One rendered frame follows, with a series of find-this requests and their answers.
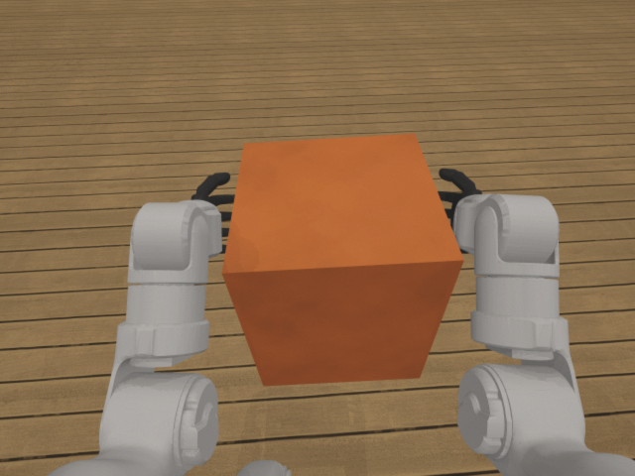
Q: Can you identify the left robot hand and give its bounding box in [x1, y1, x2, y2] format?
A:
[191, 173, 235, 254]

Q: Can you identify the left robot forearm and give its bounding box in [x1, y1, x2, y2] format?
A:
[99, 199, 222, 447]

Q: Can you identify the left robot upper arm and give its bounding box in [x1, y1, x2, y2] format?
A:
[47, 372, 219, 476]

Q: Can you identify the right robot upper arm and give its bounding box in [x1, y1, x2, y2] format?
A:
[457, 364, 635, 476]

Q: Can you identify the carton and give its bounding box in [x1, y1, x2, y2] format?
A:
[222, 134, 464, 386]

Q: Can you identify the right robot hand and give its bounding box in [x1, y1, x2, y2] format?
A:
[438, 169, 482, 254]

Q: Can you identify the right robot forearm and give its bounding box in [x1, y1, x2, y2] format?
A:
[452, 193, 585, 437]

